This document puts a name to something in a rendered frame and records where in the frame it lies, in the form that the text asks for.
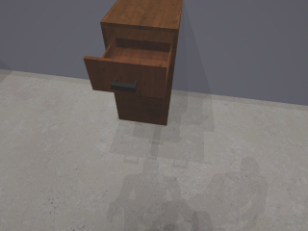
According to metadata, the cabinet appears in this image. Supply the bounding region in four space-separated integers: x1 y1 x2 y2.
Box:
100 0 183 126

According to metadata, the handle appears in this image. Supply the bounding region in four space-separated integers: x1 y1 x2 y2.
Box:
110 78 138 92

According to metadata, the drawer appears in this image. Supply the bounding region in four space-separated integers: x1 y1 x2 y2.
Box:
84 37 173 99

